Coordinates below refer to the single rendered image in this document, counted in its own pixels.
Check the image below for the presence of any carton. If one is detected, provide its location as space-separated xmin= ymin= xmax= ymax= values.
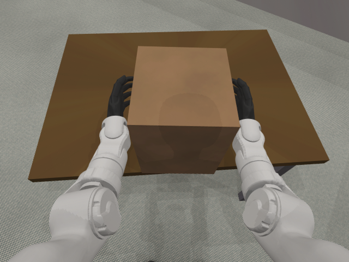
xmin=127 ymin=46 xmax=240 ymax=174

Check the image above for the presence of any robot right upper arm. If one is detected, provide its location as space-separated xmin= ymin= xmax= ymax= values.
xmin=242 ymin=187 xmax=349 ymax=262

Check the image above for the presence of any robot left hand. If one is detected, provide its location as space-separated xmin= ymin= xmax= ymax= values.
xmin=107 ymin=75 xmax=134 ymax=117

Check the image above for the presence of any table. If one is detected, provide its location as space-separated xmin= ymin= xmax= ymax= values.
xmin=28 ymin=29 xmax=329 ymax=201

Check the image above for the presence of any robot left upper arm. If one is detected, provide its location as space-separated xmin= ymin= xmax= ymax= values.
xmin=7 ymin=186 xmax=122 ymax=262

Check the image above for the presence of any robot right hand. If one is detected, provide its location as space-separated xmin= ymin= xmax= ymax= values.
xmin=232 ymin=78 xmax=255 ymax=120

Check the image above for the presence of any right robot forearm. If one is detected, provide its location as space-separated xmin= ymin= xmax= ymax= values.
xmin=232 ymin=119 xmax=315 ymax=224

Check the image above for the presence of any left robot forearm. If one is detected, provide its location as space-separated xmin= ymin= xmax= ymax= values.
xmin=49 ymin=116 xmax=131 ymax=232

